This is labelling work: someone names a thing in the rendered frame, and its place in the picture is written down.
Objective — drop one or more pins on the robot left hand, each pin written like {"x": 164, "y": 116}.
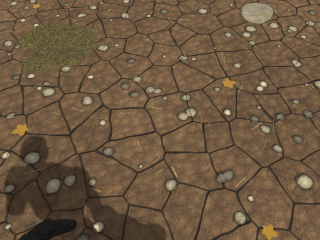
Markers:
{"x": 49, "y": 228}

